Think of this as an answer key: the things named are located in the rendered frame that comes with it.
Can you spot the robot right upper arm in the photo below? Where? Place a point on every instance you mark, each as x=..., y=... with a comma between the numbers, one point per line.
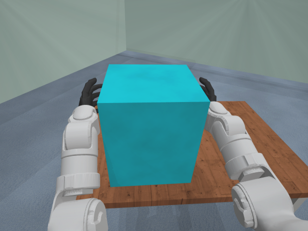
x=263, y=205

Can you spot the carton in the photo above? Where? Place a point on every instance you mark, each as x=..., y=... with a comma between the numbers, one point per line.
x=152, y=119

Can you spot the robot left upper arm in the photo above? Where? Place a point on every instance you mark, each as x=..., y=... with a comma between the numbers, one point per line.
x=79, y=215

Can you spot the right robot hand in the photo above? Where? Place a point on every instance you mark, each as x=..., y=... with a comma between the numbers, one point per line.
x=208, y=89

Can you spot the robot right forearm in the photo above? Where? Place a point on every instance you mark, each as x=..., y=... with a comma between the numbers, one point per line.
x=243, y=162

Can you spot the robot left forearm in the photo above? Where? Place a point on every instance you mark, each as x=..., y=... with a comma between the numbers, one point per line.
x=78, y=157

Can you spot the left robot hand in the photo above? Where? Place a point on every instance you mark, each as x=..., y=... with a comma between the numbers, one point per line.
x=88, y=96

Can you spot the table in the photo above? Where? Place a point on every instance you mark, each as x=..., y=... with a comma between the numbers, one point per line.
x=210, y=182

